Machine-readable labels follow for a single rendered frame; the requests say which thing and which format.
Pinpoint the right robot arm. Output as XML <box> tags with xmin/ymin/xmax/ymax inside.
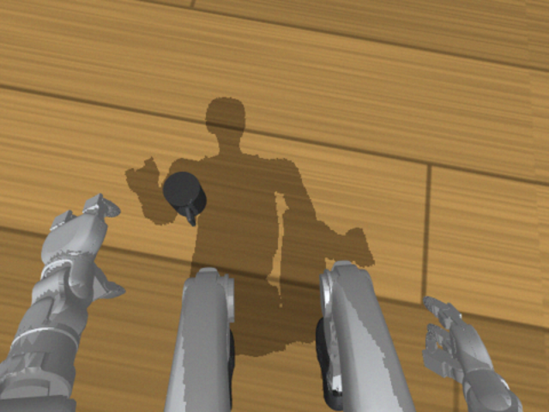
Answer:
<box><xmin>462</xmin><ymin>370</ymin><xmax>522</xmax><ymax>412</ymax></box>

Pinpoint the left robot hand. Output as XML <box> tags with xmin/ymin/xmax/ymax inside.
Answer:
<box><xmin>41</xmin><ymin>193</ymin><xmax>126</xmax><ymax>302</ymax></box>

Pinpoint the left robot arm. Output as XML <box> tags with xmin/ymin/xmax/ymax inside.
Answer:
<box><xmin>0</xmin><ymin>256</ymin><xmax>95</xmax><ymax>412</ymax></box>

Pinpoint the mug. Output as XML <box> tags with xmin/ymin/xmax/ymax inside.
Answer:
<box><xmin>163</xmin><ymin>172</ymin><xmax>207</xmax><ymax>227</ymax></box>

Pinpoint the right robot foot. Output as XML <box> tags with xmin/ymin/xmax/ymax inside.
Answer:
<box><xmin>316</xmin><ymin>317</ymin><xmax>343</xmax><ymax>411</ymax></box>

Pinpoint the right robot hand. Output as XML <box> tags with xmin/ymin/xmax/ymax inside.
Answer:
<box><xmin>422</xmin><ymin>296</ymin><xmax>495</xmax><ymax>384</ymax></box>

